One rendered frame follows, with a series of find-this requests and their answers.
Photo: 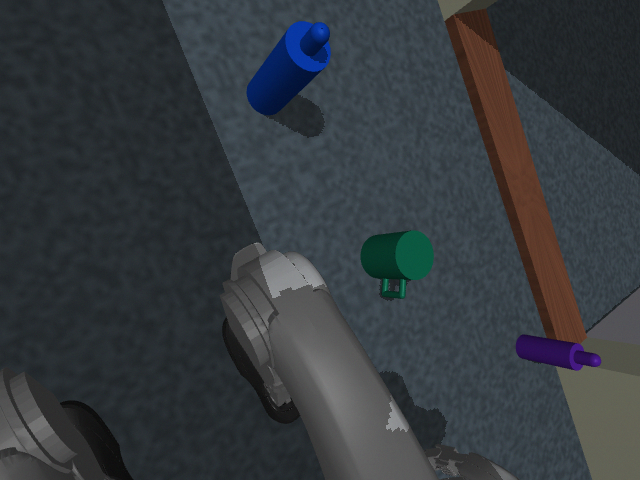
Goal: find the right robot foot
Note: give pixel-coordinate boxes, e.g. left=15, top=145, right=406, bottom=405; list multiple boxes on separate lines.
left=222, top=317, right=300, bottom=424

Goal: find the right robot hand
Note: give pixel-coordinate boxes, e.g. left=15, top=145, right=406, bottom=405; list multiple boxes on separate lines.
left=423, top=444, right=520, bottom=480

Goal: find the left robot foot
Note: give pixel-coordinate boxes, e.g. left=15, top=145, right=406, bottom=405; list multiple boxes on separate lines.
left=60, top=400, right=133, bottom=480

